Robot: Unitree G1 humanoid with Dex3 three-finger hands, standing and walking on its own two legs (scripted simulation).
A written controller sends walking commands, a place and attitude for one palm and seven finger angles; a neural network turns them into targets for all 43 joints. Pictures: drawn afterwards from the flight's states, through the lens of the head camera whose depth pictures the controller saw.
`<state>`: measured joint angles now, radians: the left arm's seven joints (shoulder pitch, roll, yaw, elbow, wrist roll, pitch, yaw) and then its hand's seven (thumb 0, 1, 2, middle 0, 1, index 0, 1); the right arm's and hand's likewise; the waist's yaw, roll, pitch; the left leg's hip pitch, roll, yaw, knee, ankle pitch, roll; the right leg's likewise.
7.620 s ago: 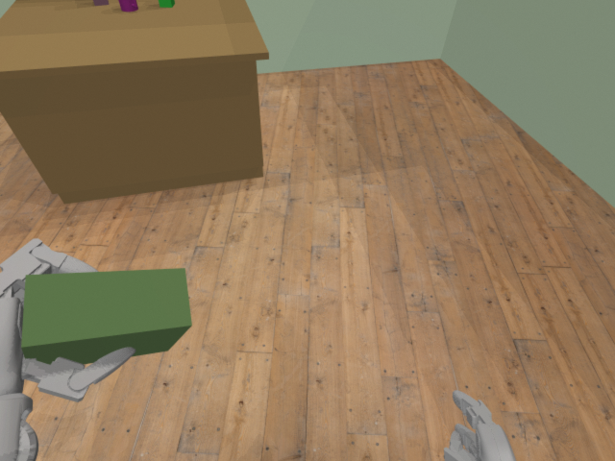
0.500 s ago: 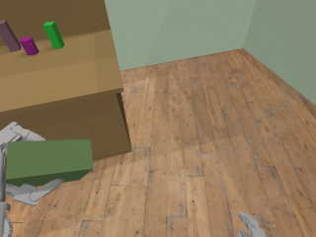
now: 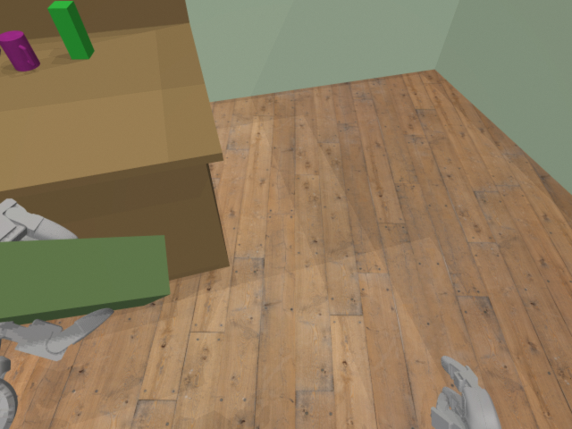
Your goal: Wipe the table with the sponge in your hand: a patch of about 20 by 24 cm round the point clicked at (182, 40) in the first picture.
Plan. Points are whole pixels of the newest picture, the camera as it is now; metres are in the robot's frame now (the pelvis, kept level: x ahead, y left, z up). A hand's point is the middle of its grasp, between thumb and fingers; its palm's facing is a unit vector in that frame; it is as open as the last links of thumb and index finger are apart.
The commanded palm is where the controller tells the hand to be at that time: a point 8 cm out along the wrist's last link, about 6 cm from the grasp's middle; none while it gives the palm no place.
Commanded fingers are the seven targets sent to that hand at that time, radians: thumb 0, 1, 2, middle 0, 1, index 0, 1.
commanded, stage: take the last steps up to it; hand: left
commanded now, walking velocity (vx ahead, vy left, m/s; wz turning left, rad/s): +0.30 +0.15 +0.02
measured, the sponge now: (110, 277) +0.24 +0.20 +0.15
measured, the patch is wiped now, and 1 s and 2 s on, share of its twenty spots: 0.00 0.00 0.00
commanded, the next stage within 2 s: come to a stop and stand still in 1.58 s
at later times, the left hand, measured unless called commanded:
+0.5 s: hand (63, 202) +0.31 +0.27 +0.18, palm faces +0.37 -0.80 -0.46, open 10.2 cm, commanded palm +0.26 +0.33 +0.19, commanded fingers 0.00 0.10 1.30 -1.20 -1.60 -1.20 -1.60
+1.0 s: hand (58, 142) +0.41 +0.33 +0.18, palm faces +0.41 -0.77 -0.49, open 10.2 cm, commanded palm +0.36 +0.37 +0.19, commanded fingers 0.00 0.10 1.30 -1.20 -1.60 -1.20 -1.60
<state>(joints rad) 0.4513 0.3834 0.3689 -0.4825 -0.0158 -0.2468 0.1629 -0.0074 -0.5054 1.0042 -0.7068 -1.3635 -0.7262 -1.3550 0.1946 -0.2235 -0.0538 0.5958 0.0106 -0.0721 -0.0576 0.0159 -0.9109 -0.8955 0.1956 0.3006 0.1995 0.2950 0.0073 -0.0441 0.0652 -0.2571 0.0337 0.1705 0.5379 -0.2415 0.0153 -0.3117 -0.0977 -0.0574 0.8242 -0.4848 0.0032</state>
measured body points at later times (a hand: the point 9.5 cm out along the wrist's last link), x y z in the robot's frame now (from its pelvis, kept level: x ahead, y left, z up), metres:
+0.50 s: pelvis +0.10 +0.04 +0.01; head +0.15 +0.04 +0.45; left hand +0.29 +0.32 +0.20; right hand +0.26 -0.21 -0.09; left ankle +0.17 +0.19 -0.71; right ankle +0.08 -0.09 -0.73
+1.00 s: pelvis +0.20 +0.09 +0.01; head +0.24 +0.06 +0.46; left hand +0.38 +0.37 +0.21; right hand +0.36 -0.14 -0.11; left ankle +0.23 +0.23 -0.67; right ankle +0.18 -0.01 -0.73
